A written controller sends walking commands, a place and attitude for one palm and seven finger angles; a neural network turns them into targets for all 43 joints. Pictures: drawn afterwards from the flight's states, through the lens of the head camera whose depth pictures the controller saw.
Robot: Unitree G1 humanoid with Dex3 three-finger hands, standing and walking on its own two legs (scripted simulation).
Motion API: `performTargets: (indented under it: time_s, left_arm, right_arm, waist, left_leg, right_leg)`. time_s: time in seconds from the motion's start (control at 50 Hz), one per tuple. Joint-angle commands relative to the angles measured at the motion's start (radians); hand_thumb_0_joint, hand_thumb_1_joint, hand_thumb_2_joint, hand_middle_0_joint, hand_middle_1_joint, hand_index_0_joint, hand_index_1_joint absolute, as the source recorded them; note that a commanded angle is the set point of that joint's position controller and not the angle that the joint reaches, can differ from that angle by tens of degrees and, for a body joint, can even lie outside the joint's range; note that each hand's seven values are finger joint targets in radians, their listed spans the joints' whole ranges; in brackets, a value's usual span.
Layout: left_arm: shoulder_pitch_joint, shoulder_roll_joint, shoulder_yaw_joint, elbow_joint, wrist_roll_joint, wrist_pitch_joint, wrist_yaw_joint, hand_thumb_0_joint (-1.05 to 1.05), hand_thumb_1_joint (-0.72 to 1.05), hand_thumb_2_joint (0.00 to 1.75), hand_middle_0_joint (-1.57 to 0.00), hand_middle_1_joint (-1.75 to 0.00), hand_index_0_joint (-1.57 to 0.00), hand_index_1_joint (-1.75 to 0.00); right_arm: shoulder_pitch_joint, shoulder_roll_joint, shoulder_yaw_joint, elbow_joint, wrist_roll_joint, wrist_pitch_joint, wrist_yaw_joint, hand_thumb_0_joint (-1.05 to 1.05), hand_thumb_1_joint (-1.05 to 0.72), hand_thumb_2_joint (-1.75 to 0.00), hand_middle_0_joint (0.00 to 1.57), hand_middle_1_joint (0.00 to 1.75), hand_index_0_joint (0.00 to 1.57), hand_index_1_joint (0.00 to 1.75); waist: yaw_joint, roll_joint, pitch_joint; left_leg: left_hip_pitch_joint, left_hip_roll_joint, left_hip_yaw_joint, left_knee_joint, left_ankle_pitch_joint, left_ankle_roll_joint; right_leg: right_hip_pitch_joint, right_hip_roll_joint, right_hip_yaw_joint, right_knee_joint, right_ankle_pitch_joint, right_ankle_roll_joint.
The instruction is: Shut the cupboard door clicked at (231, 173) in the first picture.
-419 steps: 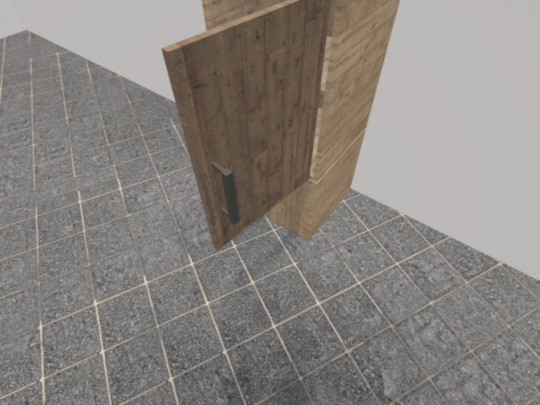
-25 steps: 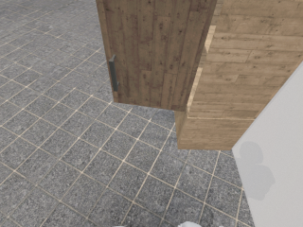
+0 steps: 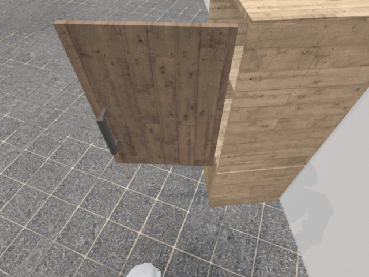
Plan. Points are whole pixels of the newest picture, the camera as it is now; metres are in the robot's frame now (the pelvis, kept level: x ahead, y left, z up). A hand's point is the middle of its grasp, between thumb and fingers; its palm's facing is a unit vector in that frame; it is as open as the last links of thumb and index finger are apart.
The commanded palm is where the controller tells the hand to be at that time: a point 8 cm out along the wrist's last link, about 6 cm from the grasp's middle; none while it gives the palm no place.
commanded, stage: come to a stop and stand still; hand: left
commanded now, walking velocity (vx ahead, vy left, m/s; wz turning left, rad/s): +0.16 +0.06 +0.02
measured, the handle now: (109, 132) +0.56 +0.29 -0.11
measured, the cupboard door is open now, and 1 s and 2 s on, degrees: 82 82 82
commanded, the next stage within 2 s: look again from close up in 1.96 s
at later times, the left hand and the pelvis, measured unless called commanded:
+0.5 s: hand out of the picture +0.10 +0.25 -0.19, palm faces -0.01 -0.98 -0.21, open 7.3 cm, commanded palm none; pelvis +0.05 +0.05 -0.01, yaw -3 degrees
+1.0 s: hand out of the picture +0.05 +0.18 -0.19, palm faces +0.00 -0.98 -0.18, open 7.3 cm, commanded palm none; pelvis +0.04 +0.01 -0.01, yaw -2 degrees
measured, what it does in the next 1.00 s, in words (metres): steps on the spot: left foot, then right foot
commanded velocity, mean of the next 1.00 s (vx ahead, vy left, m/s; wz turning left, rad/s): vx -0.04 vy -0.01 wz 0.00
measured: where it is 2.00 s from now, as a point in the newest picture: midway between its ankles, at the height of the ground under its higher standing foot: outside the picture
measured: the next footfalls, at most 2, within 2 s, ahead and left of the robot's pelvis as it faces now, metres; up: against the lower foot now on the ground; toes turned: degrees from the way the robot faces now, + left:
left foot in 0.18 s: +0.18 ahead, +0.15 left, +0.00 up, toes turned +4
right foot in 0.64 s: +0.03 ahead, -0.13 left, +0.00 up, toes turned -6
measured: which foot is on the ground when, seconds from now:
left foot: up 0.00-0.16, down 0.18-0.64, up 0.66-0.88, down 0.90-1.00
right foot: down 0.00-0.18, up 0.20-0.62, down 0.64-1.00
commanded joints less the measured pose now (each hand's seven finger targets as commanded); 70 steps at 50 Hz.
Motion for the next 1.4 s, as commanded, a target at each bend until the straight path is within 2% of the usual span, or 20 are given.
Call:
performTargets:
  time_s: [0.0, 0.1, 0.12, 0.16, 0.26, 0.4, 0.5, 0.56, 0.58, 0.62, 0.64, 0.68, 0.8, 0.84, 0.9, 0.92, 0.96, 1.0, 1.12, 1.38]
  left_arm:
    - [0.088, 0.131, 0.017, -0.003, 0.001, -0.014, -0.003, 0.00, 0.90, 0.90, -0.20, -0.30, -0.20, -0.30]
    - [0.064, 0.116, 0.006, 0.032, -0.002, 0.011, 0.006, 0.00, 0.90, 0.90, -0.20, -0.30, -0.20, -0.30]
    - [0.076, 0.091, -0.005, 0.037, -0.005, 0.019, 0.012, 0.00, 0.90, 0.90, -0.20, -0.30, -0.20, -0.30]
    - [0.159, 0.032, -0.029, 0.051, -0.022, 0.039, 0.028, 0.00, 0.90, 0.90, -0.20, -0.30, -0.20, -0.30]
    - [0.120, 0.103, -0.005, 0.040, -0.008, 0.110, 0.027, 0.00, 0.90, 0.90, -0.20, -0.30, -0.20, -0.30]
    - [0.061, 0.099, 0.030, -0.051, 0.003, 0.135, 0.005, 0.00, 0.90, 0.90, -0.20, -0.30, -0.20, -0.30]
    - [0.034, 0.078, 0.023, -0.082, 0.007, 0.126, -0.006, 0.00, 0.90, 0.90, -0.20, -0.30, -0.20, -0.30]
    - [0.170, 0.075, 0.025, -0.028, 0.000, 0.117, -0.004, 0.00, 0.90, 0.90, -0.20, -0.30, -0.20, -0.30]
    - [0.216, 0.101, 0.028, -0.012, 0.006, 0.111, 0.002, 0.00, 0.90, 0.90, -0.20, -0.30, -0.20, -0.30]
    - [0.082, 0.221, 0.027, -0.068, 0.017, 0.093, 0.014, 0.00, 0.90, 0.90, -0.20, -0.30, -0.20, -0.30]
    - [-0.029, 0.233, 0.020, -0.111, 0.015, 0.087, 0.015, 0.00, 0.90, 0.90, -0.20, -0.30, -0.20, -0.30]
    - [-0.101, 0.188, 0.014, -0.109, 0.005, 0.062, 0.013, 0.00, 0.90, 0.90, -0.20, -0.30, -0.20, -0.30]
    - [0.020, 0.190, 0.019, -0.045, 0.008, 0.047, 0.011, 0.00, 0.90, 0.90, -0.20, -0.30, -0.20, -0.30]
    - [0.028, 0.168, 0.014, -0.025, -0.005, 0.049, 0.012, 0.00, 0.90, 0.90, -0.20, -0.30, -0.20, -0.30]
    - [0.063, 0.080, -0.008, -0.002, -0.013, 0.060, 0.019, 0.00, 0.90, 0.90, -0.20, -0.30, -0.20, -0.30]
    - [0.136, 0.062, -0.022, 0.042, 0.002, 0.020, 0.066, 0.00, 0.90, 0.90, -0.20, -0.30, -0.20, -0.30]
    - [0.035, 0.153, -0.030, -0.011, -0.004, 0.036, 0.038, 0.00, 0.90, 0.90, -0.20, -0.30, -0.20, -0.30]
    - [0.068, 0.109, -0.034, 0.002, 0.005, 0.038, 0.036, 0.00, 0.90, 0.90, -0.20, -0.30, -0.20, -0.30]
    - [0.069, 0.084, -0.047, 0.018, -0.003, 0.042, 0.035, 0.00, 0.90, 0.90, -0.20, -0.30, -0.20, -0.30]
    - [0.033, 0.146, -0.044, 0.013, -0.004, 0.053, 0.028, 0.00, 0.90, 0.90, -0.20, -0.30, -0.20, -0.30]
  right_arm:
    - [-0.021, -0.016, -0.004, -0.059, 0.002, -0.026, 0.004, 0.00, -0.90, -0.90, 0.20, 0.30, 0.20, 0.30]
    - [0.000, -0.029, 0.002, -0.040, 0.000, -0.041, -0.012, 0.00, -0.90, -0.90, 0.20, 0.30, 0.20, 0.30]
    - [0.061, -0.065, 0.002, -0.019, -0.003, -0.048, -0.018, 0.00, -0.90, -0.90, 0.20, 0.30, 0.20, 0.30]
    - [0.107, -0.171, -0.008, -0.010, 0.001, -0.047, -0.045, 0.00, -0.90, -0.90, 0.20, 0.30, 0.20, 0.30]
    - [0.007, -0.192, -0.015, -0.043, 0.000, 0.002, -0.084, 0.00, -0.90, -0.90, 0.20, 0.30, 0.20, 0.30]
    - [-0.082, -0.199, -0.045, -0.101, -0.004, 0.015, -0.081, 0.00, -0.90, -0.90, 0.20, 0.30, 0.20, 0.30]
    - [-0.101, -0.203, -0.057, -0.111, -0.020, 0.023, -0.056, 0.00, -0.90, -0.90, 0.20, 0.30, 0.20, 0.30]
    - [-0.105, -0.209, -0.065, -0.110, -0.019, 0.037, -0.039, 0.00, -0.90, -0.90, 0.20, 0.30, 0.20, 0.30]
    - [-0.108, -0.169, -0.059, -0.113, -0.013, 0.042, -0.034, 0.00, -0.90, -0.90, 0.20, 0.30, 0.20, 0.30]
    - [-0.124, -0.065, -0.034, -0.152, 0.000, 0.054, -0.016, 0.00, -0.90, -0.90, 0.20, 0.30, 0.20, 0.30]
    - [-0.126, -0.103, -0.040, -0.157, -0.006, 0.054, -0.007, 0.00, -0.90, -0.90, 0.20, 0.30, 0.20, 0.30]
    - [-0.045, -0.092, -0.039, -0.101, -0.015, 0.048, -0.003, 0.00, -0.90, -0.90, 0.20, 0.30, 0.20, 0.30]
    - [-0.008, -0.086, -0.025, -0.085, 0.002, 0.007, -0.011, 0.00, -0.90, -0.90, 0.20, 0.30, 0.20, 0.30]
    - [0.047, -0.081, -0.010, -0.056, 0.004, -0.015, -0.023, 0.00, -0.90, -0.90, 0.20, 0.30, 0.20, 0.30]
    - [0.069, -0.154, -0.014, -0.033, 0.002, -0.022, -0.050, 0.00, -0.90, -0.90, 0.20, 0.30, 0.20, 0.30]
    - [-0.014, -0.145, 0.001, -0.092, 0.009, -0.029, -0.037, 0.00, -0.90, -0.90, 0.20, 0.30, 0.20, 0.30]
    - [0.024, -0.062, 0.018, -0.115, -0.001, -0.015, -0.028, 0.00, -0.90, -0.90, 0.20, 0.30, 0.20, 0.30]
    - [0.097, -0.087, 0.024, -0.096, -0.006, -0.030, -0.028, 0.00, -0.90, -0.90, 0.20, 0.30, 0.20, 0.30]
    - [0.073, -0.124, 0.025, -0.103, 0.004, -0.038, -0.046, 0.00, -0.90, -0.90, 0.20, 0.30, 0.20, 0.30]
    - [0.007, -0.128, 0.032, -0.064, 0.003, -0.027, -0.041, 0.00, -0.90, -0.90, 0.20, 0.30, 0.20, 0.30]
  waist:
    - [0.037, -0.109, -0.052]
    - [0.003, -0.139, -0.024]
    - [-0.012, -0.055, -0.063]
    - [0.002, 0.177, -0.186]
    - [-0.003, 0.194, -0.089]
    - [0.016, 0.127, -0.158]
    - [0.012, 0.199, -0.102]
    - [0.063, 0.154, -0.124]
    - [0.081, 0.066, -0.093]
    - [0.060, -0.299, 0.056]
    - [0.030, -0.200, 0.091]
    - [-0.010, -0.202, 0.055]
    - [0.040, -0.173, 0.002]
    - [0.024, -0.094, -0.051]
    - [0.042, 0.050, -0.118]
    - [0.053, 0.072, -0.056]
    - [-0.002, 0.185, 0.043]
    - [0.006, 0.228, -0.047]
    - [0.014, -0.023, -0.094]
    - [0.021, -0.028, -0.053]
  left_leg:
    - [0.014, -0.004, 0.033, -0.193, 0.056, -0.007]
    - [0.247, -0.044, 0.039, -0.446, 0.216, 0.002]
    - [0.362, -0.007, -0.007, -0.496, 0.401, 0.014]
    - [0.473, 0.269, -0.234, -0.484, 0.928, 0.153]
    - [0.309, 0.317, -0.234, -0.559, 0.923, 0.230]
    - [0.279, 0.294, -0.173, -0.596, 0.428, 0.225]
    - [0.166, 0.249, -0.187, -0.673, -0.018, 0.177]
    - [0.033, 0.150, -0.127, -0.689, -0.272, 0.095]
    - [-0.038, 0.078, -0.077, -0.617, -0.318, 0.057]
    - [-0.070, -0.052, 0.013, -0.233, -0.205, -0.011]
    - [-0.004, -0.035, -0.045, -0.122, -0.155, 0.008]
    - [0.013, -0.042, -0.041, -0.059, -0.026, 0.012]
    - [0.130, -0.066, 0.009, -0.387, -0.043, -0.004]
    - [0.293, -0.061, -0.029, -0.570, 0.163, 0.011]
    - [0.350, 0.126, -0.160, -0.513, 0.517, 0.106]
    - [0.273, 0.083, -0.076, -0.329, 0.526, 0.059]
    - [0.218, -0.004, -0.089, -0.439, 0.078, 0.048]
    - [0.213, 0.051, -0.140, -0.465, 0.292, 0.084]
    - [0.300, 0.052, -0.110, -0.438, 0.499, 0.096]
    - [0.321, 0.023, -0.061, -0.500, 0.323, 0.074]
  right_leg:
    - [0.075, -0.247, 0.144, -0.145, 0.407, -0.121]
    - [-0.025, -0.196, 0.107, -0.015, 0.385, -0.054]
    - [-0.056, -0.148, 0.083, 0.080, 0.328, -0.015]
    - [-0.108, -0.047, 0.036, 0.222, -0.230, 0.068]
    - [-0.173, -0.042, 0.134, 0.570, -0.379, 0.073]
    - [-0.281, -0.021, 0.144, 0.725, -0.270, 0.085]
    - [-0.148, -0.024, 0.073, 0.409, -0.265, 0.060]
    - [0.116, 0.029, -0.011, 0.139, -0.129, 0.040]
    - [0.166, -0.002, 0.027, 0.027, -0.147, 0.030]
    - [-0.159, -0.362, 0.499, -0.357, -0.663, -0.099]
    - [-0.295, -0.382, 0.483, -0.365, -0.605, -0.120]
    - [-0.192, -0.246, 0.328, -0.263, -0.278, -0.077]
    - [0.009, -0.253, 0.250, -0.084, 0.110, -0.085]
    - [-0.015, -0.193, 0.208, 0.040, 0.227, -0.032]
    - [-0.017, -0.076, 0.107, 0.081, 0.012, 0.039]
    - [-0.060, -0.105, 0.157, 0.023, 0.226, 0.018]
    - [-0.181, -0.152, 0.213, 0.019, -0.131, -0.032]
    - [-0.082, -0.056, 0.115, 0.127, -0.055, -0.007]
    - [-0.038, -0.065, 0.122, 0.145, 0.109, 0.014]
    - [-0.044, -0.093, 0.156, 0.088, 0.175, 0.022]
